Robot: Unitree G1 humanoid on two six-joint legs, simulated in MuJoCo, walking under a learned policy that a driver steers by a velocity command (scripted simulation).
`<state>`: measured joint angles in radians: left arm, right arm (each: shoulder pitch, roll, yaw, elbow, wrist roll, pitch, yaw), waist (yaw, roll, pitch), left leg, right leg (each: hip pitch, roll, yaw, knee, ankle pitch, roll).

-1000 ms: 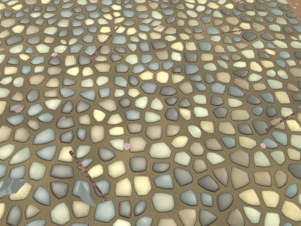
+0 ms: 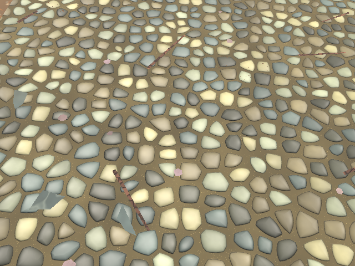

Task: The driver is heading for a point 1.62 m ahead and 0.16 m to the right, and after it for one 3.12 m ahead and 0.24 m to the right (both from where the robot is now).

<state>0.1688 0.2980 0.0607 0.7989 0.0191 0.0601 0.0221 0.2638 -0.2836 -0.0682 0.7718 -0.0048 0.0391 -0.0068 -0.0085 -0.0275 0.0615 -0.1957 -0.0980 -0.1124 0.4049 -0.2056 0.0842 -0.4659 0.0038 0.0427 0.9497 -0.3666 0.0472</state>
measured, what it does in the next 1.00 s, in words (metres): steps on the spot: right foot, then left foot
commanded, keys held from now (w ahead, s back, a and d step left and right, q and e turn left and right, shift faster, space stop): q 0.10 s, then no key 0.90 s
